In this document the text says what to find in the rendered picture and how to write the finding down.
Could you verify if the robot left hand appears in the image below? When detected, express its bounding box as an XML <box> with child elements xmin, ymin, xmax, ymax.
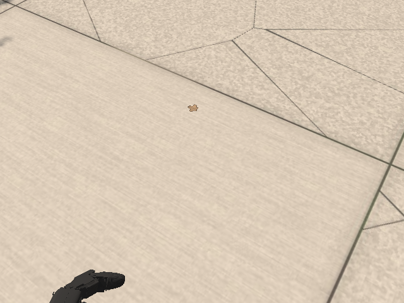
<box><xmin>49</xmin><ymin>270</ymin><xmax>125</xmax><ymax>303</ymax></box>

